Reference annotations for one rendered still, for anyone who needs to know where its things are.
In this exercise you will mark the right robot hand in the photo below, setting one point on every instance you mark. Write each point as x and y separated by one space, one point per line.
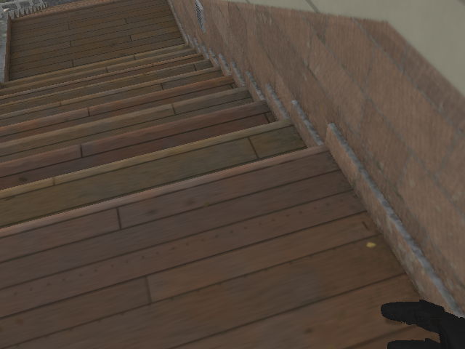
428 316

